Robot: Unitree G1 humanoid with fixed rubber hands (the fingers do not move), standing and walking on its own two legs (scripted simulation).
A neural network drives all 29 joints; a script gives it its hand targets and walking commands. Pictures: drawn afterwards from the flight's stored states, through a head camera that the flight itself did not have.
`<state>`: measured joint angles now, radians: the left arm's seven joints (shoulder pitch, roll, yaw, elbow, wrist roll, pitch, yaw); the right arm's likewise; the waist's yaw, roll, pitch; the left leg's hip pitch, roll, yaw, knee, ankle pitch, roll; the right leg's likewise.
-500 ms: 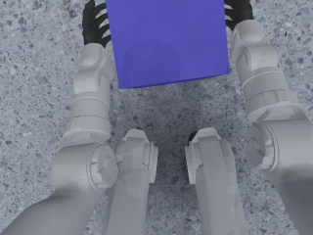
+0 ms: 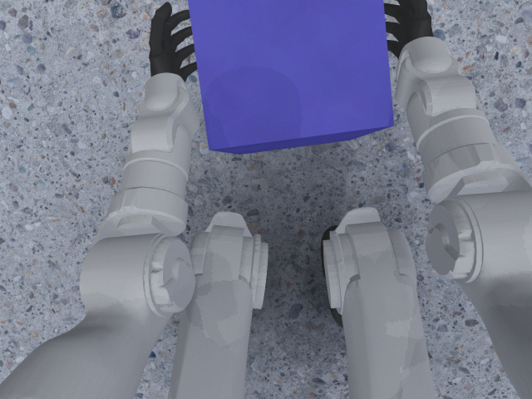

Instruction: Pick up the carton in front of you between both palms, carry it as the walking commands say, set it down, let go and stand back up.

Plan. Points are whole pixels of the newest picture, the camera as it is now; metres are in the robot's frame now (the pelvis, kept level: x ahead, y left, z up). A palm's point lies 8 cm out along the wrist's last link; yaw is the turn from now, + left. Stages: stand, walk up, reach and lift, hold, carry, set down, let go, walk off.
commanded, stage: set down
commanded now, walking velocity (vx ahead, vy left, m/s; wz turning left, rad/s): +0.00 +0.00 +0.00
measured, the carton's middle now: (288, 76) +0.51 -0.02 -0.24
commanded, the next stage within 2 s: let go in 1.98 s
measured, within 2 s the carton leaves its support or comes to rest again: rests again in 0.10 s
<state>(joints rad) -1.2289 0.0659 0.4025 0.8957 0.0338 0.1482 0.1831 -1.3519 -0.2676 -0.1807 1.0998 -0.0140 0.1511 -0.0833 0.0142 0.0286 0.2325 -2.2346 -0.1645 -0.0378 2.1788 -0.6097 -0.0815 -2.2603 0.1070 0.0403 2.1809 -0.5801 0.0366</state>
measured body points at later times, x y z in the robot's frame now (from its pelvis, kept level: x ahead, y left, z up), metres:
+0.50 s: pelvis -0.01 +0.00 -0.01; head +0.34 -0.03 +0.27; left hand +0.52 +0.14 -0.18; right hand +0.54 -0.17 -0.18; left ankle +0.11 +0.12 -0.34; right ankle +0.11 -0.12 -0.34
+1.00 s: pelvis -0.01 +0.00 -0.02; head +0.36 -0.02 +0.25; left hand +0.52 +0.18 -0.19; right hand +0.54 -0.21 -0.19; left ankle +0.10 +0.12 -0.34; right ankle +0.11 -0.11 -0.34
